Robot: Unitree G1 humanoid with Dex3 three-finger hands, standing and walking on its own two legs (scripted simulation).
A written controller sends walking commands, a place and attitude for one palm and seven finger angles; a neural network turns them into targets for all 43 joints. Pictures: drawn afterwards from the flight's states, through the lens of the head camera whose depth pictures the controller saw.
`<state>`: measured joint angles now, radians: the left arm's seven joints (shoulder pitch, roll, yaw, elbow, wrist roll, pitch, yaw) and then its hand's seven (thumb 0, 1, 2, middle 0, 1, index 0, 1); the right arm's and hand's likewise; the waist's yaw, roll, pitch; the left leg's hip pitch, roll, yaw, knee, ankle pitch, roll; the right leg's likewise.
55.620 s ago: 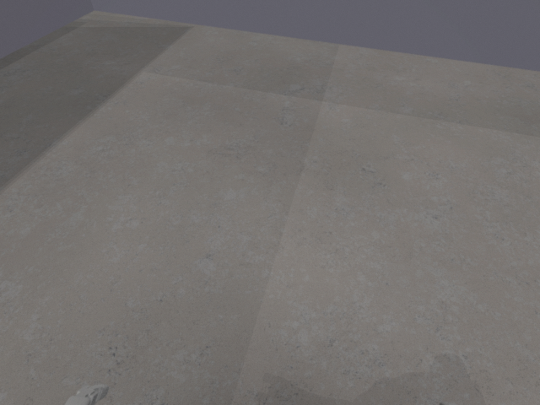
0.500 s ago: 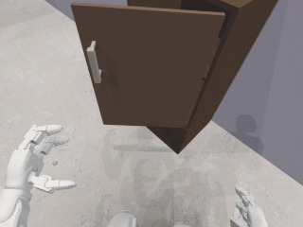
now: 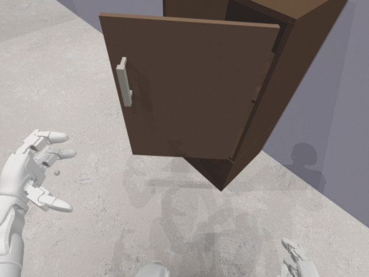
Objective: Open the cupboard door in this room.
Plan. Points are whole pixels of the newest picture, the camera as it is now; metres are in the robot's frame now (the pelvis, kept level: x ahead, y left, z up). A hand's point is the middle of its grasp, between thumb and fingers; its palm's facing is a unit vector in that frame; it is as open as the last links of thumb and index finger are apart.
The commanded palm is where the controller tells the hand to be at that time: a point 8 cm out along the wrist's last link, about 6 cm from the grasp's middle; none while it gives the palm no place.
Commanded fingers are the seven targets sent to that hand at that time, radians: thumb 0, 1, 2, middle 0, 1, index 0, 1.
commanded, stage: raise the hand with hooked fingers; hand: left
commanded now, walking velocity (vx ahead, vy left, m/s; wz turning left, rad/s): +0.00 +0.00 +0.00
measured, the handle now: (126, 82) +0.60 +0.21 +0.05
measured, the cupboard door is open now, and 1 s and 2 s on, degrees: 44 44 44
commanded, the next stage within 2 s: move the hooked fingers beside the handle in 0.42 s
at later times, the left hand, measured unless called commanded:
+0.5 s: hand (73, 175) +0.29 +0.25 +0.07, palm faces +0.05 -1.00 -0.03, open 14.0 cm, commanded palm +0.26 +0.29 +0.07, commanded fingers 0.00 -0.50 0.30 -0.30 -1.20 -0.30 -1.20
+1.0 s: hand (81, 144) +0.37 +0.26 +0.06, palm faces +0.03 -1.00 +0.00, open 14.0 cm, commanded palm +0.34 +0.31 +0.06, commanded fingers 0.00 -0.50 0.30 -0.30 -1.20 -0.30 -1.20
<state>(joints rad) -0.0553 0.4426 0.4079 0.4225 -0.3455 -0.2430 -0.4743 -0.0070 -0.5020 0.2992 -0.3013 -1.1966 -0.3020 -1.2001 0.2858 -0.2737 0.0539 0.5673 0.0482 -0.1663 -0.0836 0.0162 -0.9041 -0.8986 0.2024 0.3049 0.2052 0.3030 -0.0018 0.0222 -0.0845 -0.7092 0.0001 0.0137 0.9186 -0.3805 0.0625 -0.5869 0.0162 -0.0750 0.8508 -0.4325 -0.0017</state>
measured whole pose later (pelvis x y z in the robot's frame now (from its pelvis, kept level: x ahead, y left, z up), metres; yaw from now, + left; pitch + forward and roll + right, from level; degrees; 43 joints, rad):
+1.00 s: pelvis +0.00 -0.02 -0.01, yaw -2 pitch +14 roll -3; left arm -0.36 0.52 0.48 0.79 -0.30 -0.30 -0.52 -0.01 -0.50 0.30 -0.30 -1.20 -0.30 -1.20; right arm 0.32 -0.29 0.04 0.59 0.05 -0.11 -0.08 0.01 -0.91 -0.90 0.20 0.30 0.20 0.30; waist -0.04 0.01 -0.10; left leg -0.81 0.04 0.02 0.98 -0.40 0.03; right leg -0.71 0.05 -0.07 0.93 -0.46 -0.03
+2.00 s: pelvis +0.00 +0.00 -0.03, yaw -3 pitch +23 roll -6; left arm -0.94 0.81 0.54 1.27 -0.11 -0.36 -0.46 -0.01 -0.50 0.30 -0.30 -1.20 -0.30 -1.20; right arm 0.40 -0.31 0.07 0.62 0.01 0.04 -0.06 0.01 -0.91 -0.90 0.20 0.30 0.20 0.30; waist -0.18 0.01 -0.09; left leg -1.07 0.05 0.00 1.10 -0.43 0.06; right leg -0.94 0.06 -0.08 1.00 -0.46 -0.01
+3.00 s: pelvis +0.00 +0.00 -0.04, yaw -4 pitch +24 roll -7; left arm -0.99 0.84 0.53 1.31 -0.08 -0.33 -0.43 -0.01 -0.50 0.30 -0.30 -1.20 -0.30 -1.20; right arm 0.39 -0.30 0.08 0.60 0.00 0.08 -0.04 0.01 -0.91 -0.90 0.20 0.30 0.20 0.30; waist -0.20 0.02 -0.08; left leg -1.10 0.06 -0.01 1.12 -0.44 0.06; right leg -0.96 0.07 -0.09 1.00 -0.46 -0.01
